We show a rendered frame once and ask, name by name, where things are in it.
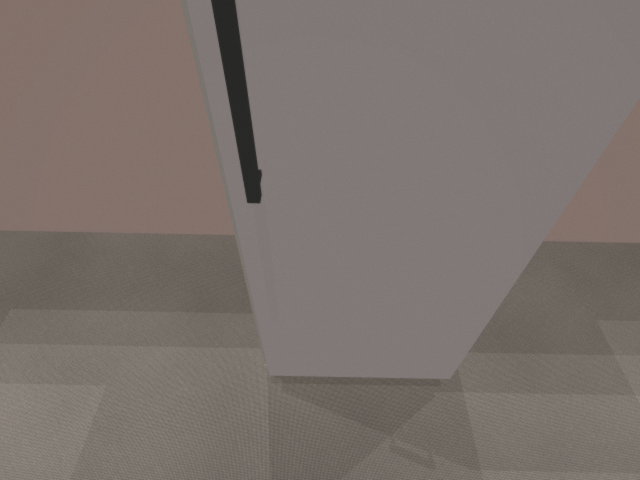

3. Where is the handle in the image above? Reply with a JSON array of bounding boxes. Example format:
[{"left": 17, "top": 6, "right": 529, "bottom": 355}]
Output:
[{"left": 211, "top": 0, "right": 262, "bottom": 203}]

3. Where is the fridge door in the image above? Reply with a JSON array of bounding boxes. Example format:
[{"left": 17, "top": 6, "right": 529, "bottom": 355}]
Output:
[{"left": 186, "top": 0, "right": 640, "bottom": 379}]

